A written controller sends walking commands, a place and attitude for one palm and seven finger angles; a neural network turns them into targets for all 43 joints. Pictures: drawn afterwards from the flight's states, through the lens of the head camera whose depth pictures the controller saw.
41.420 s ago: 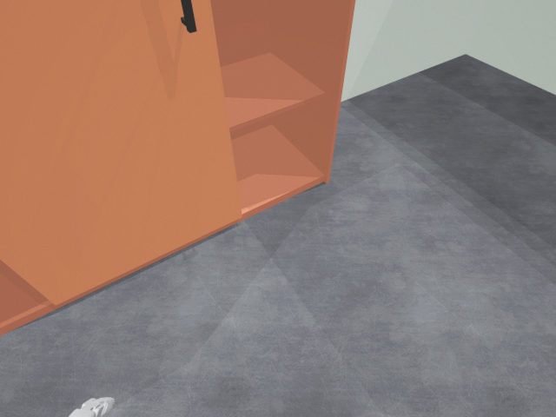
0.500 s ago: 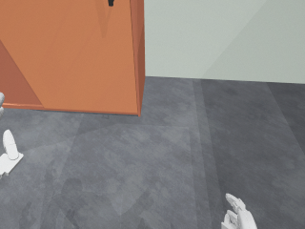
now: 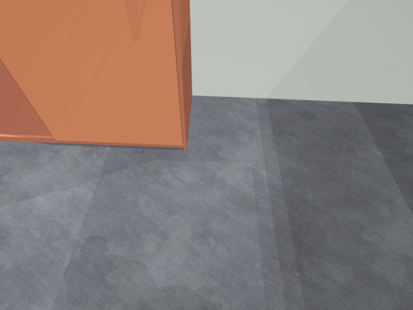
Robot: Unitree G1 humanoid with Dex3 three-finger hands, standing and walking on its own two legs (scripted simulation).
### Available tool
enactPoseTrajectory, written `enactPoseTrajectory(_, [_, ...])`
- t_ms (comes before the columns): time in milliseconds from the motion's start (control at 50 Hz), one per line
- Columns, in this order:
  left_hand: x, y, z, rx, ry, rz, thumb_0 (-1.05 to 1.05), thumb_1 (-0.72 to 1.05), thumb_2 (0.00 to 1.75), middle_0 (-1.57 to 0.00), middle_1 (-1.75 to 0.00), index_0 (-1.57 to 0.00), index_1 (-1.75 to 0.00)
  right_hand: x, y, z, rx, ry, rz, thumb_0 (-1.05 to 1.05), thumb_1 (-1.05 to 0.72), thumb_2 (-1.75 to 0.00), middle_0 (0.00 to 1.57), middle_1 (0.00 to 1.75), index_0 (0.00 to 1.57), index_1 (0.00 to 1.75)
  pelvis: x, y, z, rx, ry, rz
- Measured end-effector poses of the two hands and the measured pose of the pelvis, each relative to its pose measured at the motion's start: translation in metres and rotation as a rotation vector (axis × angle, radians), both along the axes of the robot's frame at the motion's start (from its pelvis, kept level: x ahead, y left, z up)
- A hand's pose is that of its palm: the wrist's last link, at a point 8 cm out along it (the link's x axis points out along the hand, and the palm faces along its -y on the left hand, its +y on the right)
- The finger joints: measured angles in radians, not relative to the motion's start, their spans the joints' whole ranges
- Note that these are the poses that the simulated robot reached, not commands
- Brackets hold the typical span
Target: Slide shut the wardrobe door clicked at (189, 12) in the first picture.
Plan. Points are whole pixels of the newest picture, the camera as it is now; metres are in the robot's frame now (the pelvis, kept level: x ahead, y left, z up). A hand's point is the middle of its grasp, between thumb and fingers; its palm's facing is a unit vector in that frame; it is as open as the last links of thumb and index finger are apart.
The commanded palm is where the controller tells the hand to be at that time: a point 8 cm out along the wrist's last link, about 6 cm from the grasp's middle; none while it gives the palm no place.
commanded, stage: let the arm hang, fingers relaxed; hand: left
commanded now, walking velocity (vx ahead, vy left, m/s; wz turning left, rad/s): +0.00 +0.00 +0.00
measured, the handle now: out of the picture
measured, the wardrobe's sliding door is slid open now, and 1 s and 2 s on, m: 0.00 0.00 0.00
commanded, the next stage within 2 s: look to check the result in 0.76 s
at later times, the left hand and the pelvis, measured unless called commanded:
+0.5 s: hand out of the picture +0.06 +0.22 -0.16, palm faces -0.04 -0.96 -0.28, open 7.3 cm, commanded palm none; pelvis +0.01 +0.01 +0.01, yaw -1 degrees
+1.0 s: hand out of the picture +0.09 +0.24 -0.15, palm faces -0.05 -0.94 -0.33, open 7.3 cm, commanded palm none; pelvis +0.02 +0.00 +0.01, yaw +0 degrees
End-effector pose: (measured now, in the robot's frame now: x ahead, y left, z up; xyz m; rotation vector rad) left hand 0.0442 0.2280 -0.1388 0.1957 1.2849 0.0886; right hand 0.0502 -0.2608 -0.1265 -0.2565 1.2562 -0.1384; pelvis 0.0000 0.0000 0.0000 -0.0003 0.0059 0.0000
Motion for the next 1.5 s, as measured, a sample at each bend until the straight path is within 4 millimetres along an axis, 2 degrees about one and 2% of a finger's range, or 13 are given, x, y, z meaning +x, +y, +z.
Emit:
enactPoseTrajectory(60, [-0.031, 0.007, -0.002, 0.006, 0.091, 0.027, -0.01, 0.99, 0.89, -0.21, -0.3, -0.21, -0.3, -0.036, 0.004, -0.002, 0.003, 0.123, -0.027, 0.01, -0.91, -0.9, 0.2, 0.3, 0.2, 0.3, 0.0, -0.002, 0.003, -0.008, -0.001, 0.005])
enactPoseTrajectory(120, [-0.052, 0.016, 0.001, 0.027, 0.156, 0.046, 0.0, 0.97, 0.89, -0.21, -0.3, -0.21, -0.3, -0.06, 0.009, -0.004, 0.015, 0.2, -0.056, 0.01, -0.91, -0.9, 0.2, 0.3, 0.2, 0.3, 0.0, -0.002, 0.005, -0.012, -0.004, 0.005])
enactPoseTrajectory(180, [-0.061, 0.025, 0.005, 0.054, 0.191, 0.056, 0.0, 0.95, 0.89, -0.2, -0.3, -0.21, -0.3, -0.073, 0.015, -0.007, 0.03, 0.231, -0.078, 0.01, -0.91, -0.9, 0.2, 0.3, 0.2, 0.3, 0.001, -0.001, 0.006, -0.012, -0.008, 0.002])
enactPoseTrajectory(240, [-0.06, 0.033, 0.009, 0.078, 0.192, 0.056, 0.0, 0.93, 0.89, -0.2, -0.3, -0.21, -0.3, -0.076, 0.021, -0.01, 0.045, 0.229, -0.092, 0.01, -0.91, -0.9, 0.2, 0.3, 0.2, 0.3, 0.002, 0.001, 0.007, -0.011, -0.013, -0.002])
enactPoseTrajectory(320, [-0.045, 0.039, 0.013, 0.097, 0.153, 0.046, 0.0, 0.92, 0.9, -0.2, -0.3, -0.21, -0.3, -0.068, 0.027, -0.014, 0.064, 0.196, -0.097, 0.01, -0.91, -0.9, 0.2, 0.3, 0.2, 0.3, 0.002, 0.003, 0.007, -0.008, -0.019, -0.006])
enactPoseTrajectory(440, [-0.009, 0.038, 0.016, 0.095, 0.055, 0.021, 0.0, 0.91, 0.9, -0.2, -0.3, -0.2, -0.3, -0.042, 0.031, -0.015, 0.075, 0.118, -0.087, 0.0, -0.91, -0.9, 0.2, 0.3, 0.2, 0.3, 0.004, 0.006, 0.008, -0.004, -0.024, -0.011])
enactPoseTrajectory(540, [0.017, 0.032, 0.017, 0.078, -0.014, -0.001, 0.0, 0.91, 0.9, -0.2, -0.3, -0.2, -0.3, -0.021, 0.028, -0.012, 0.069, 0.061, -0.077, 0.0, -0.91, -0.9, 0.2, 0.3, 0.2, 0.3, 0.006, 0.007, 0.009, -0.002, -0.025, -0.014])
enactPoseTrajectory(620, [0.03, 0.028, 0.018, 0.067, -0.039, -0.013, 0.0, 0.91, 0.9, -0.2, -0.3, -0.21, -0.3, -0.009, 0.022, -0.009, 0.055, 0.036, -0.07, 0.0, -0.91, -0.9, 0.2, 0.3, 0.2, 0.3, 0.008, 0.007, 0.009, 0.0, -0.024, -0.015])
enactPoseTrajectory(740, [0.036, 0.03, 0.018, 0.07, -0.036, -0.018, 0.0, 0.91, 0.9, -0.2, -0.3, -0.21, -0.3, 0.001, 0.009, -0.004, 0.025, 0.027, -0.061, 0.0, -0.91, -0.9, 0.2, 0.3, 0.2, 0.3, 0.013, 0.005, 0.01, 0.001, -0.021, -0.014])
enactPoseTrajectory(940, [0.036, 0.05, 0.025, 0.125, -0.009, -0.008, 0.0, 0.9, 0.9, -0.2, -0.3, -0.21, -0.3, 0.017, -0.02, 0.004, -0.031, 0.03, -0.044, 0.0, -0.91, -0.9, 0.2, 0.3, 0.2, 0.3, 0.02, 0.0, 0.011, 0.001, -0.021, -0.008])
enactPoseTrajectory(1100, [0.046, 0.06, 0.033, 0.163, -0.014, -0.012, 0.0, 0.91, 0.9, -0.2, -0.3, -0.21, -0.3, 0.036, -0.036, 0.009, -0.054, 0.012, -0.023, 0.0, -0.91, -0.9, 0.2, 0.3, 0.2, 0.3, 0.026, -0.005, 0.012, 0.001, -0.017, -0.004])
enactPoseTrajectory(1320, [0.072, 0.054, 0.038, 0.169, -0.059, -0.027, 0.0, 0.9, 0.9, -0.2, -0.3, -0.21, -0.3, 0.061, -0.044, 0.012, -0.055, -0.026, -0.005, 0.0, -0.91, -0.9, 0.2, 0.3, 0.2, 0.3, 0.036, -0.012, 0.012, 0.004, -0.014, -0.002])
enactPoseTrajectory(1500, [0.086, 0.042, 0.038, 0.159, -0.081, -0.035, 0.0, 0.9, 0.9, -0.2, -0.3, -0.21, -0.3, 0.067, -0.047, 0.01, -0.049, -0.027, -0.007, 0.0, -0.91, -0.9, 0.2, 0.3, 0.2, 0.3, 0.043, -0.018, 0.012, 0.006, -0.014, -0.003])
